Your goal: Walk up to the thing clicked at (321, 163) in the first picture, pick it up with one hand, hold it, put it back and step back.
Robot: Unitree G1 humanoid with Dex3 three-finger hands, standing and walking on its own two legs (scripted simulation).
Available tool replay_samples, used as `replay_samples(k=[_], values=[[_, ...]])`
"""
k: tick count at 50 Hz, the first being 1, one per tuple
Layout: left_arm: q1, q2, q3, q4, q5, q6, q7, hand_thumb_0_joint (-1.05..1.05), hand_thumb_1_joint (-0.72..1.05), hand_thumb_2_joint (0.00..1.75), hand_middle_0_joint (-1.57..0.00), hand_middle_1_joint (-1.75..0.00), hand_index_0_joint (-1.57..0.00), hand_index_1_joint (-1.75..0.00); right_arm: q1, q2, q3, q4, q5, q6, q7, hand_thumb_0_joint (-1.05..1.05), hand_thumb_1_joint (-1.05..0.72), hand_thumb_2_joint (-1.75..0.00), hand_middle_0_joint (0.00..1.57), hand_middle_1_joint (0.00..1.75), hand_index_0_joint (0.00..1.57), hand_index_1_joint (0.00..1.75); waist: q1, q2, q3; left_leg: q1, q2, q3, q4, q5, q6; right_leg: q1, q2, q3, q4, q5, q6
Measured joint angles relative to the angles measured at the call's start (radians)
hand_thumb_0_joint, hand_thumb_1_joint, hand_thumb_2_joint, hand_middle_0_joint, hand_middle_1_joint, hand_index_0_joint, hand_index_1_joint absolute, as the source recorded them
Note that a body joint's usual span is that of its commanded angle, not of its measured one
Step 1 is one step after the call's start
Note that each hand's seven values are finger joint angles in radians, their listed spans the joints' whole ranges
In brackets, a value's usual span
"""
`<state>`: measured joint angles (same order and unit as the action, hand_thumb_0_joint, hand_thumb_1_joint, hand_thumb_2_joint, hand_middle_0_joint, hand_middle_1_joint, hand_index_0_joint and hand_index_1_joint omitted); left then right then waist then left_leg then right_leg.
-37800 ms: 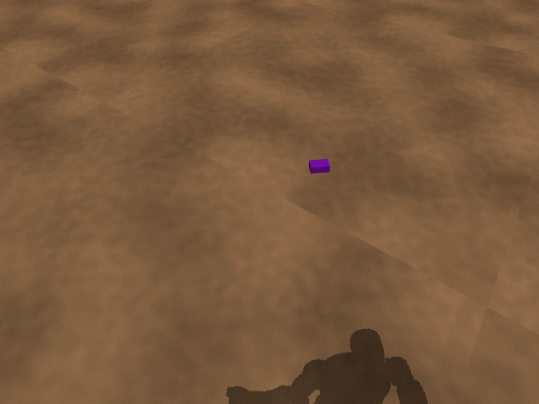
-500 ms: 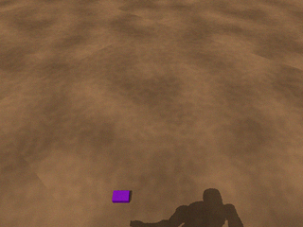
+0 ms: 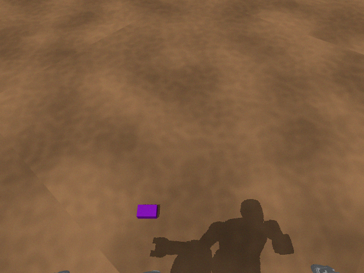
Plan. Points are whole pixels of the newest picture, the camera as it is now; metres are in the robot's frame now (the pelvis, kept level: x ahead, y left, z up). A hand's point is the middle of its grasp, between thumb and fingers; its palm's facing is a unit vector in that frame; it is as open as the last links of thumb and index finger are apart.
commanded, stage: step back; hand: left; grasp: from above
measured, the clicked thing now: (147, 211) +0.49 +0.21 -0.75
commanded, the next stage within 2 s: none
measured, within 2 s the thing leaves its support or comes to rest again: neither
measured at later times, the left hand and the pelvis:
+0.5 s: hand out of the picture +0.04 +0.29 -0.17, palm faces -0.10 -0.91 -0.39, open 7.4 cm; pelvis -0.09 +0.03 -0.02, yaw -5 degrees
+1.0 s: hand out of the picture -0.09 +0.32 -0.16, palm faces -0.01 -0.92 -0.38, open 7.4 cm; pelvis -0.22 +0.05 -0.01, yaw -2 degrees
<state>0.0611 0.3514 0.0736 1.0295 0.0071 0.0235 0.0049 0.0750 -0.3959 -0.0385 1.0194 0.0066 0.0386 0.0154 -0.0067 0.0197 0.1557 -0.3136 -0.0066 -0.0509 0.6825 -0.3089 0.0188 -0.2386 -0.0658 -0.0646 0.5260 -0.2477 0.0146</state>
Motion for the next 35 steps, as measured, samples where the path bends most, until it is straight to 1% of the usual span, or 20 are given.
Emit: replay_samples(k=[2, 3, 4, 5, 6, 7, 9, 10, 12, 15, 18, 21, 23, 25, 27, 28, 30, 32, 33, 35], values=[[-0.009, 0.008, 0.002, -0.027, 0.012, 0.007, 0.003, 0.0, 0.9, 0.9, -0.2, -0.3, -0.2, -0.3, 0.009, -0.011, -0.009, -0.027, 0.0, 0.012, 0.004, 0.01, -0.91, -0.9, 0.21, 0.3, 0.2, 0.3, -0.003, -0.013, 0.007, -0.035, -0.029, 0.001, 0.122, -0.111, 0.017, -0.033, -0.02, 0.009, 0.042, -0.012, 0.003], [-0.014, 0.014, 0.002, -0.039, 0.017, 0.01, 0.005, 0.0, 0.9, 0.9, -0.2, -0.3, -0.2, -0.3, 0.018, -0.015, -0.013, -0.04, 0.001, 0.013, 0.007, 0.01, -0.91, -0.9, 0.21, 0.3, 0.2, 0.3, -0.007, -0.02, 0.008, -0.039, -0.035, 0.004, 0.142, -0.129, 0.022, -0.05, -0.029, 0.011, 0.061, -0.016, 0.008], [-0.021, 0.021, 0.001, -0.052, 0.02, 0.013, 0.006, 0.0, 0.9, 0.9, -0.2, -0.3, -0.2, -0.3, 0.03, -0.016, -0.016, -0.05, 0.0, 0.011, 0.008, 0.01, -0.91, -0.9, 0.2, 0.3, 0.2, 0.3, -0.011, -0.028, 0.007, -0.029, -0.034, 0.011, 0.124, -0.116, 0.024, -0.069, -0.037, 0.014, 0.083, -0.023, 0.015], [-0.028, 0.029, -0.001, -0.064, 0.019, 0.017, 0.008, 0.0, 0.9, 0.9, -0.2, -0.3, -0.2, -0.3, 0.044, -0.019, -0.019, -0.058, -0.003, 0.006, 0.01, 0.01, -0.91, -0.9, 0.2, 0.3, 0.2, 0.3, -0.016, -0.033, 0.005, -0.009, -0.027, 0.017, 0.066, -0.059, 0.023, -0.09, -0.043, 0.014, 0.111, -0.032, 0.023], [-0.037, 0.034, -0.002, -0.079, 0.016, 0.021, 0.008, 0.01, 0.9, 0.9, -0.2, -0.3, -0.2, -0.3, 0.06, -0.024, -0.023, -0.065, -0.011, 0.0, 0.009, 0.0, -0.91, -0.9, 0.2, 0.3, 0.2, 0.3, -0.02, -0.03, 0.001, 0.01, -0.02, 0.013, 0.006, -0.034, 0.009, -0.118, -0.045, 0.012, 0.148, -0.047, 0.019], [-0.053, 0.043, 0.001, -0.093, 0.011, 0.026, 0.011, 0.01, 0.9, 0.9, -0.2, -0.3, -0.2, -0.3, 0.066, -0.017, -0.028, -0.064, -0.024, -0.005, 0.005, 0.0, -0.91, -0.9, 0.2, 0.3, 0.2, 0.3, -0.017, -0.045, 0.013, 0.005, -0.028, 0.018, 0.01, -0.056, 0.004, -0.148, -0.035, 0.047, 0.204, -0.11, 0.003], [-0.075, 0.055, 0.008, -0.114, 0.005, 0.033, 0.022, 0.0, 0.9, 0.9, -0.2, -0.3, -0.2, -0.3, 0.072, 0.002, -0.022, -0.065, -0.034, -0.006, 0.006, 0.0, -0.91, -0.9, 0.2, 0.3, 0.2, 0.3, -0.014, -0.066, 0.044, -0.009, -0.034, 0.025, 0.025, -0.054, 0.01, -0.196, 0.044, 0.157, 0.35, -0.268, -0.028], [-0.078, 0.057, 0.008, -0.118, 0.004, 0.035, 0.028, 0.0, 0.9, 0.9, -0.2, -0.3, -0.2, -0.3, 0.077, 0.011, -0.017, -0.067, -0.035, -0.005, 0.005, 0.0, -0.91, -0.9, 0.2, 0.3, 0.2, 0.3, -0.019, -0.069, 0.05, -0.013, -0.032, 0.022, 0.016, -0.042, 0.013, -0.215, 0.088, 0.191, 0.423, -0.307, -0.037], [-0.073, 0.058, 0.004, -0.124, -0.002, 0.035, 0.033, 0.0, 0.9, 0.9, -0.2, -0.3, -0.2, -0.3, 0.083, 0.026, -0.009, -0.073, -0.038, -0.003, -0.004, 0.01, -0.91, -0.9, 0.21, 0.3, 0.2, 0.3, -0.021, -0.072, 0.051, -0.015, -0.027, 0.026, -0.016, -0.012, 0.018, -0.247, 0.144, 0.218, 0.55, -0.31, -0.045], [-0.039, 0.05, -0.001, -0.132, -0.002, 0.031, 0.028, 0.0, 0.9, 0.9, -0.2, -0.3, -0.2, -0.3, 0.082, 0.037, -0.006, -0.098, -0.039, -0.004, -0.019, 0.01, -0.91, -0.9, 0.21, 0.3, 0.2, 0.3, -0.018, -0.064, 0.054, -0.013, -0.017, 0.045, -0.051, 0.017, 0.027, -0.246, 0.166, 0.2, 0.632, -0.293, -0.03], [0.0, 0.042, -0.002, -0.134, 0.001, 0.032, 0.021, 0.0, 0.9, 0.9, -0.2, -0.3, -0.2, -0.3, 0.075, 0.045, -0.005, -0.132, -0.036, -0.014, -0.027, 0.01, -0.91, -0.9, 0.21, 0.3, 0.2, 0.3, -0.018, -0.054, 0.058, -0.017, -0.006, 0.067, -0.059, 0.032, 0.03, -0.201, 0.156, 0.185, 0.595, -0.297, -0.01], [0.028, 0.035, 0.001, -0.138, 0.003, 0.031, 0.014, 0.0, 0.9, 0.9, -0.2, -0.3, -0.2, -0.3, 0.064, 0.046, 0.0, -0.161, -0.032, -0.019, -0.028, 0.01, -0.91, -0.9, 0.21, 0.3, 0.2, 0.3, -0.015, -0.044, 0.062, -0.034, 0.005, 0.088, -0.045, 0.039, 0.026, -0.141, 0.129, 0.169, 0.468, -0.28, -0.004], [0.042, 0.031, 0.004, -0.139, 0.005, 0.026, 0.009, 0.0, 0.9, 0.9, -0.2, -0.3, -0.2, -0.3, 0.057, 0.042, 0.006, -0.173, -0.03, -0.016, -0.026, 0.01, -0.91, -0.9, 0.21, 0.3, 0.2, 0.3, -0.011, -0.036, 0.059, -0.054, 0.013, 0.1, -0.021, 0.039, 0.02, -0.096, 0.106, 0.147, 0.357, -0.253, -0.009], [0.056, 0.029, 0.006, -0.139, 0.009, 0.018, 0.003, 0.0, 0.9, 0.9, -0.2, -0.3, -0.2, -0.3, 0.05, 0.035, 0.009, -0.178, -0.025, -0.008, -0.023, 0.01, -0.9, -0.9, 0.21, 0.3, 0.2, 0.3, -0.004, -0.027, 0.048, -0.081, 0.022, 0.109, 0.017, 0.032, 0.01, -0.039, 0.088, 0.123, 0.21, -0.173, -0.023], [0.062, 0.007, 0.008, -0.133, 0.018, 0.008, 0.002, 0.0, 0.9, 0.9, -0.2, -0.3, -0.2, -0.3, 0.034, 0.016, 0.007, -0.167, -0.017, 0.002, -0.022, 0.01, -0.91, -0.9, 0.21, 0.3, 0.2, 0.3, -0.011, 0.028, 0.053, -0.102, 0.053, 0.081, 0.054, 0.029, -0.001, -0.015, 0.117, 0.091, 0.16, -0.146, -0.028], [0.071, 0.002, 0.005, -0.136, 0.02, 0.006, -0.004, 0.0, 0.9, 0.9, -0.2, -0.3, -0.2, -0.3, 0.031, 0.014, 0.004, -0.159, -0.012, 0.008, -0.023, 0.01, -0.91, -0.9, 0.21, 0.3, 0.2, 0.3, -0.014, 0.035, 0.045, -0.117, 0.039, 0.055, 0.085, -0.03, -0.005, -0.022, 0.117, 0.083, 0.164, -0.142, -0.033], [0.091, -0.001, 0.001, -0.15, 0.023, 0.003, -0.009, 0.0, 0.9, 0.9, -0.2, -0.3, -0.2, -0.3, 0.029, 0.016, 0.002, -0.143, -0.006, 0.018, -0.026, 0.01, -0.91, -0.9, 0.21, 0.3, 0.2, 0.3, 0.006, 0.012, 0.032, -0.151, -0.037, -0.005, 0.244, -0.165, -0.014, -0.039, 0.093, 0.102, 0.169, -0.129, -0.041], [0.1, -0.01, -0.002, -0.158, 0.022, 0.004, -0.005, 0.0, 0.9, 0.9, -0.2, -0.3, -0.2, -0.3, 0.037, 0.005, 0.0, -0.14, 0.002, 0.016, -0.027, 0.01, -0.91, -0.9, 0.21, 0.3, 0.2, 0.3, 0.016, 0.007, 0.022, -0.173, -0.098, -0.063, 0.395, -0.189, -0.021, -0.042, 0.075, 0.11, 0.141, -0.099, -0.04], [0.102, -0.013, -0.001, -0.163, 0.023, 0.006, -0.002, 0.0, 0.9, 0.9, -0.2, -0.3, -0.2, -0.3, 0.043, 0.0, 0.001, -0.141, 0.005, 0.012, -0.029, 0.01, -0.91, -0.9, 0.21, 0.3, 0.2, 0.3, 0.017, 0.007, 0.017, -0.174, -0.114, -0.078, 0.438, -0.188, -0.024, -0.045, 0.069, 0.11, 0.125, -0.084, -0.038], [0.099, -0.014, -0.001, -0.179, 0.025, 0.009, 0.003, 0.01, 0.9, 0.9, -0.21, -0.3, -0.21, -0.3, 0.058, -0.011, 0.002, -0.145, 0.004, 0.004, -0.033, 0.01, -0.91, -0.9, 0.21, 0.3, 0.2, 0.3, 0.021, 0.008, 0.009, -0.155, -0.119, -0.087, 0.453, -0.191, -0.033, -0.055, 0.06, 0.105, 0.103, -0.058, -0.036]])
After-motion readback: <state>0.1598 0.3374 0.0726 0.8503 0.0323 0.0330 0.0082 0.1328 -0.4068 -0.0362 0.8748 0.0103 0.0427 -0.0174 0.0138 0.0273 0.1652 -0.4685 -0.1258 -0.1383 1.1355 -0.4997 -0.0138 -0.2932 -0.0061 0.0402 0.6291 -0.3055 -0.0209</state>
